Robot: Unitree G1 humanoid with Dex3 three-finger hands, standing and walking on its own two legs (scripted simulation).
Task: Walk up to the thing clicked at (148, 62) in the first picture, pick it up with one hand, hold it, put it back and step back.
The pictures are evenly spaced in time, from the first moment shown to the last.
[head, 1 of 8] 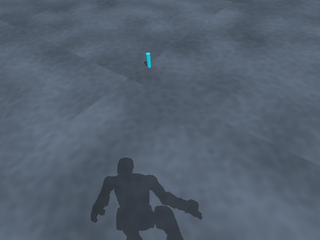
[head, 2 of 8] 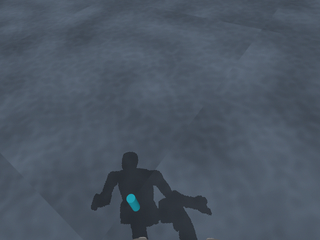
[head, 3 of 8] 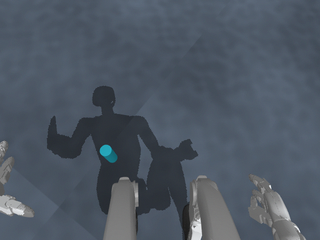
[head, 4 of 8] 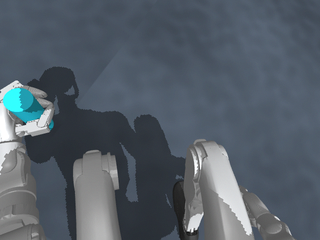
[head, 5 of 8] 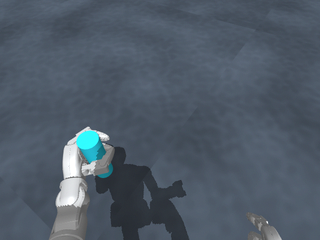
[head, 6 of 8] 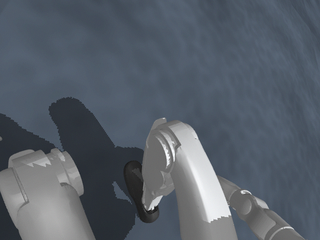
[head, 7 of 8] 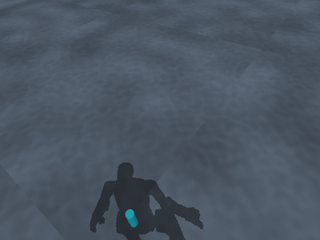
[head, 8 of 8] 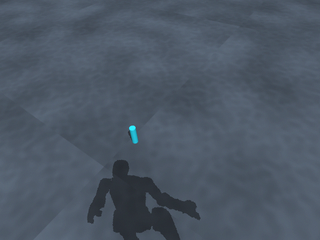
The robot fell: no
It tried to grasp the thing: yes
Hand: left
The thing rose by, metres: 0.69
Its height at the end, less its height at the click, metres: +0.00
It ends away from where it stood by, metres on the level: 0.01
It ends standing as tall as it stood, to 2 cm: yes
